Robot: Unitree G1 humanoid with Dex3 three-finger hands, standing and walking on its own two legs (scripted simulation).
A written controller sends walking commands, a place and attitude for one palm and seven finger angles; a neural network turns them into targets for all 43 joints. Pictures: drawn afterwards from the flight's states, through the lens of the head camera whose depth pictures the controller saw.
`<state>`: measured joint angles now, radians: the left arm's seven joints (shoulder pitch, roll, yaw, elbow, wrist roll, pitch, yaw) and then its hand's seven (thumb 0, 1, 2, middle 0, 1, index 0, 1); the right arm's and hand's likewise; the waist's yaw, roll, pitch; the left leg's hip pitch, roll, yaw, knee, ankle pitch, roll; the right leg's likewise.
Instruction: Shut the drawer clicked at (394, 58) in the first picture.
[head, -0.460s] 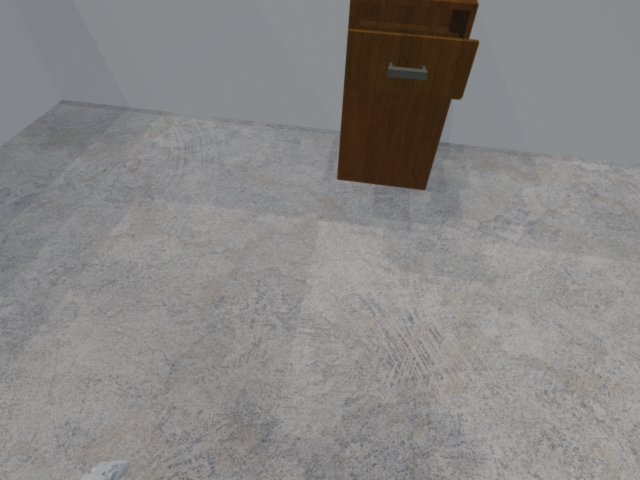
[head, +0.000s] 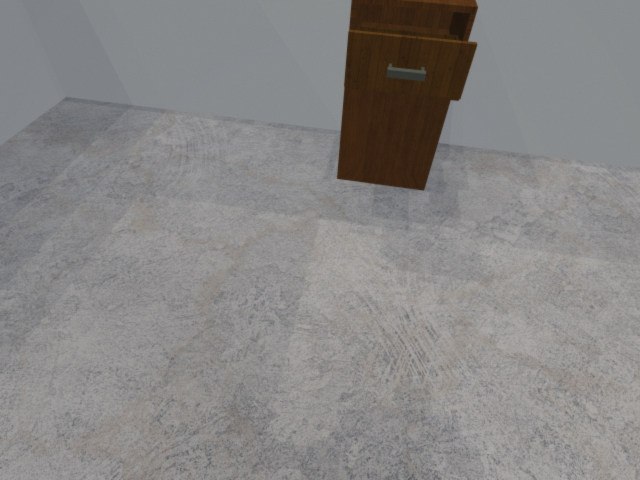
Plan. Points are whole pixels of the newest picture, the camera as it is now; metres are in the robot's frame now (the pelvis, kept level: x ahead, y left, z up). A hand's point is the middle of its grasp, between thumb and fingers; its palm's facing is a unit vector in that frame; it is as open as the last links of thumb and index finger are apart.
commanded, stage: stand and wait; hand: left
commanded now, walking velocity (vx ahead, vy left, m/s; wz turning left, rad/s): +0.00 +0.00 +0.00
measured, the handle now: (406, 71) +1.32 -0.21 -0.05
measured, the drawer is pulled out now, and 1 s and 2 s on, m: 0.29 0.29 0.29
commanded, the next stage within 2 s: look at it before walking up in 0.36 s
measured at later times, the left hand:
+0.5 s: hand out of the picture +0.06 +0.24 -0.16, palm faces -0.03 -0.95 -0.33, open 7.4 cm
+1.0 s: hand out of the picture +0.07 +0.24 -0.15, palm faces -0.03 -0.94 -0.33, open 7.4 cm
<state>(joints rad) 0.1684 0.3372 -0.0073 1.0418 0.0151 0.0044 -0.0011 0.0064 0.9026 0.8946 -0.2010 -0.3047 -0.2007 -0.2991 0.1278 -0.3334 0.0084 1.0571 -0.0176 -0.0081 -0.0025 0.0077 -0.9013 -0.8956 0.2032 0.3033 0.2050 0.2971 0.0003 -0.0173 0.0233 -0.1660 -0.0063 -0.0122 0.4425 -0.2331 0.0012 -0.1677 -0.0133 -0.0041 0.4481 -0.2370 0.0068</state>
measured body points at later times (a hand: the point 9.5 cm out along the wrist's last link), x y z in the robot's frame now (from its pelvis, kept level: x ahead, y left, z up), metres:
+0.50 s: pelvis -0.01 -0.01 +0.00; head -0.01 +0.00 +0.45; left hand +0.07 +0.29 -0.13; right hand +0.06 -0.30 -0.13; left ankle +0.01 +0.12 -0.74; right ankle +0.01 -0.12 -0.74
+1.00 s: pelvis +0.00 -0.01 +0.00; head +0.00 -0.01 +0.45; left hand +0.07 +0.29 -0.13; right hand +0.08 -0.30 -0.13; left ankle +0.01 +0.12 -0.74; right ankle +0.01 -0.12 -0.74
